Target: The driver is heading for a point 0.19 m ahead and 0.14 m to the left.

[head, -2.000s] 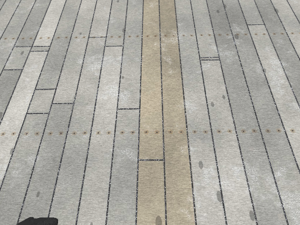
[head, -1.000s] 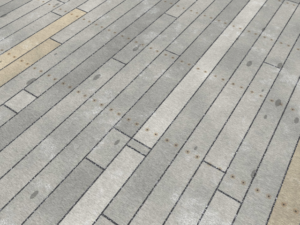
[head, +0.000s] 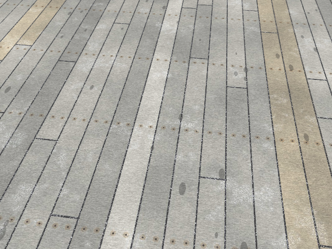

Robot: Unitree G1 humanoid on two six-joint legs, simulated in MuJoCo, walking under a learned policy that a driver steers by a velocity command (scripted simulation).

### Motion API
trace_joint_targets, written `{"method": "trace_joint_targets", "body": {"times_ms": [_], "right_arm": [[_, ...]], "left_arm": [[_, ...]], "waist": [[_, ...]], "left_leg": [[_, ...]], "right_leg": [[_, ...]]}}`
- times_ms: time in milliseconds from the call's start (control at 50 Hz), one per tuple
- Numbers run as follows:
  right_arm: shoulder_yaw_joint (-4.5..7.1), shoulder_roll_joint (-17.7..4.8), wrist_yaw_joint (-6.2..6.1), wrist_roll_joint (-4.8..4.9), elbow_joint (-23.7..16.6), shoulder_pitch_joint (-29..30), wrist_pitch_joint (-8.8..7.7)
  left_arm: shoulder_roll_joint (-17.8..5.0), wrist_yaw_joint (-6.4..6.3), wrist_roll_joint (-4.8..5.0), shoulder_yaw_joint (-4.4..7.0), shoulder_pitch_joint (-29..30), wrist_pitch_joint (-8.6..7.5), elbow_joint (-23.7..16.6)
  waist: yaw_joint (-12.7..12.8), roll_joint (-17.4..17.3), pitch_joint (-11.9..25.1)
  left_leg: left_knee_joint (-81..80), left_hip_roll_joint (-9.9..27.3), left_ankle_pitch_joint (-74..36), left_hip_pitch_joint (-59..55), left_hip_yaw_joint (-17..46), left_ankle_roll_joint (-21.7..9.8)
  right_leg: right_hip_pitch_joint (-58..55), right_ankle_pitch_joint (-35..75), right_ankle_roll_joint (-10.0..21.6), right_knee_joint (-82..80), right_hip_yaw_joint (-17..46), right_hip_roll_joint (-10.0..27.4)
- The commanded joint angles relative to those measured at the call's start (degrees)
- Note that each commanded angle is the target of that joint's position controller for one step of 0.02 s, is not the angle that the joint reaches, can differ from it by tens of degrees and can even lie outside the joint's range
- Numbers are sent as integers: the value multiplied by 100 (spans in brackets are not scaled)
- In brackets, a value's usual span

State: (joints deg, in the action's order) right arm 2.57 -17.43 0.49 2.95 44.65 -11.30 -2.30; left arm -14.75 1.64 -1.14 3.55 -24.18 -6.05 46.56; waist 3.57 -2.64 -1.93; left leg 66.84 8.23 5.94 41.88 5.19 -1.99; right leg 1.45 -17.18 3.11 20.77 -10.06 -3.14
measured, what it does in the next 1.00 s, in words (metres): walks ahead: left foot, then right foot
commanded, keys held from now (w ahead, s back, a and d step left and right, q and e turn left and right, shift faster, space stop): shift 1.00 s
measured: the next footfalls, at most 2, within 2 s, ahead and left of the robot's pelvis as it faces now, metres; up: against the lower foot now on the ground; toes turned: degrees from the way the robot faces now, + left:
left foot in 0.20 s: +0.43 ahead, +0.12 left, +0.00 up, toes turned +4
right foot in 0.66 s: +0.44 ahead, -0.12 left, +0.00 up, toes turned +10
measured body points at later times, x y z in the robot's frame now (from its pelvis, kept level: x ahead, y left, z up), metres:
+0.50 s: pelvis +0.30 +0.05 +0.00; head +0.34 +0.06 +0.44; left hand +0.42 +0.34 -0.11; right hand +0.45 -0.19 -0.12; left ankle +0.38 +0.11 -0.74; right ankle +0.37 -0.13 -0.69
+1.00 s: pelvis +0.39 +0.00 +0.00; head +0.40 +0.00 +0.45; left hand +0.43 +0.27 -0.13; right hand +0.53 -0.24 -0.13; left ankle +0.39 +0.11 -0.74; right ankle +0.40 -0.13 -0.74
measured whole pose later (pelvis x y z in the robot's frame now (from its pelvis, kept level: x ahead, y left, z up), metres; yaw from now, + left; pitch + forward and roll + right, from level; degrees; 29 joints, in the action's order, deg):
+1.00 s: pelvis +0.39 +0.00 +0.00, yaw +9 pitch +0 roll +0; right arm 1.5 -13.9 -0.8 -0.5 54.1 -8.3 1.0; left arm -12.9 -1.7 -0.4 1.2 -10.9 -1.7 55.4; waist 0.1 -0.3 -1.1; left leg 28.7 -2.8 14.0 14.2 3.7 -0.8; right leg 12.5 -16.3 -0.9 29.2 1.3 0.6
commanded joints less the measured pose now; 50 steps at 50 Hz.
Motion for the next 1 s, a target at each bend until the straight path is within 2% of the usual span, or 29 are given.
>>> {"method": "trace_joint_targets", "body": {"times_ms": [20,60,80,100,140,160,180,200,220,240,260,280,300,320,340,360,400,440,480,540,600,640,660,680,700,720,740,820,1000], "right_arm": [[4,-101,66,-101,-293,170,-34],[-77,88,193,-258,-464,682,-153],[-118,191,293,-297,-579,928,-222],[-107,150,382,-290,-657,972,-269],[39,-230,445,-279,-578,410,-283],[155,-502,410,-268,-404,-241,-244],[271,-734,335,-275,-142,-1160,-181],[342,-918,213,-314,-9,-1687,-111],[397,-1564,111,-432,-73,-1367,-112],[271,-1268,178,-613,-231,-1199,-237],[271,-952,237,-537,-416,-1005,-198],[202,-793,279,-316,-365,-508,-207],[117,-567,263,-218,-340,-219,-235],[102,-498,214,-295,-286,-18,-254],[84,-454,207,-398,-274,10,-254],[70,-393,207,-445,-237,28,-264],[29,-312,187,-438,-151,107,-296],[56,-416,125,-461,-80,137,-258],[74,-491,61,-466,-65,272,-151],[51,-452,-8,-457,-19,391,-11],[5,-344,-33,-421,84,395,80],[-66,-180,-33,-368,176,298,115],[-101,-99,-28,-409,225,142,96],[-62,-141,-10,-418,271,-206,68],[-86,-67,-21,-423,274,-29,77],[-52,-211,-39,-422,258,215,115],[-45,-182,-64,-399,260,300,157],[-27,-222,-94,-395,384,313,221],[7,-194,-169,-331,769,360,292]], "left_arm": [[-433,-118,-45,64,884,-175,-468],[-585,-218,0,67,660,-157,-377],[-733,-270,53,87,373,-133,-260],[-905,-308,92,113,205,-89,-160],[-1280,-359,138,205,255,67,-129],[-1363,-366,118,231,362,164,-141],[-1410,-346,117,242,626,250,-172],[-1307,-338,179,216,797,274,-199],[-364,-267,-51,-10,-144,213,-368],[-163,-132,224,-224,-1332,122,-73],[-876,-120,336,-60,-617,135,30],[-880,-173,340,-30,162,181,-261],[-799,-294,185,-39,694,238,-334],[-736,-350,182,-29,629,332,-339],[-842,-365,156,3,528,429,-279],[-803,-382,148,24,446,472,-242],[-620,-420,136,-17,560,540,-216],[-517,-463,81,-51,727,604,-234],[-579,-489,89,-35,900,661,-188],[-626,-494,132,-15,1271,702,-154],[-580,-471,103,-20,1368,627,-79],[-523,-430,11,-37,1240,558,36],[-691,-424,-48,-22,1214,526,22],[-1103,-434,-20,61,1393,533,16],[-893,-391,-11,57,1367,521,137],[-610,-360,-16,-16,1345,494,149],[-581,-353,-24,-36,1413,466,191],[-597,-344,42,-51,1262,349,384],[-549,-352,86,-91,1246,401,740]], "waist": [[-344,358,-780],[-202,70,-864],[-104,43,-847],[-135,172,-753],[-487,595,-210],[-823,719,172],[-1326,779,591],[-1697,563,778],[-709,-1810,1347],[-447,-1403,3139],[-884,-36,3355],[-688,398,2219],[-584,809,1327],[-339,500,1073],[-249,353,973],[-173,266,974],[-125,209,956],[-143,38,1080],[-202,-26,1092],[-383,-257,737],[-421,-319,506],[-307,-174,460],[-359,23,453],[-726,622,368],[-621,906,424],[-502,691,366],[-519,696,320],[-423,581,454],[-334,324,450]], "left_leg": [[-928,25,-1151,-26,-88,51],[-2224,-311,-1992,-716,-703,-28],[-2705,-466,-2249,-979,-878,-38],[-3058,-638,-2356,-1176,-930,-74],[-3367,-1096,-1802,-1624,-1033,-183],[-3386,-1299,-1494,-2062,-1052,-260],[-3430,-1328,-1461,-2887,-939,-388],[-3874,-1096,-2133,-3781,-521,-412],[-2924,28,-5827,-5548,922,-971],[-3432,1388,-5093,-6990,3675,-2241],[-3948,1090,-3974,-6325,3274,-2047],[-4217,838,-2894,-5305,2615,-1779],[-4409,650,-3028,-4212,2186,-1485],[-4465,604,-3176,-3537,2004,-1508],[-4624,416,-3358,-2971,1702,-1375],[-4700,324,-3378,-2779,1442,-1324],[-4781,224,-3695,-2504,944,-1320],[-4843,214,-3499,-2471,755,-1297],[-5040,125,-2166,-2318,662,-1167],[-5390,-10,234,-2044,702,-1047],[-5300,-33,1235,-2107,855,-952],[-5034,-238,1623,-2049,789,-630],[-4796,-401,1630,-1964,706,-403],[-4642,-787,1589,-1879,361,-229],[-4439,-953,1152,-2429,-29,-92],[-4336,-916,987,-2668,7,-64],[-4289,-877,833,-2714,39,-107],[-4168,-815,32,-2854,83,-162],[-4107,-796,-604,-3085,85,-81]], "right_leg": [[1032,2086,333,-1471,157,1226],[1200,3092,229,-1406,-241,1109],[1035,3505,265,-1358,-245,1243],[695,4046,273,-1242,-223,1378],[-348,5563,214,-578,-136,1544],[-755,6192,142,143,-81,1555],[-749,6324,30,1283,-61,1491],[-206,5483,-205,2698,-92,1218],[1635,-921,-556,5162,48,194],[2871,-2335,-597,6980,1757,-359],[2439,-1937,-466,6953,2158,-78],[2757,-1591,-420,6254,1851,192],[2715,-1336,-458,5752,1667,400],[2496,-985,-523,5513,1717,521],[2054,-883,-558,5278,1717,612],[1907,-850,-576,4986,1730,654],[1840,-900,-619,4281,1628,745],[1808,-622,-673,3606,1558,821],[1671,-166,-666,3064,1509,864],[1587,281,-635,2342,1436,831],[1418,362,-589,1457,1325,721],[883,933,-448,466,1246,663],[676,1288,-310,307,1587,1007],[794,1334,-106,437,1759,1200],[1333,388,-72,289,1712,1050],[1608,31,-160,140,1649,912],[1647,149,-256,131,1582,866],[1280,1079,-277,338,1467,779],[1008,1631,-191,426,1364,661]]}}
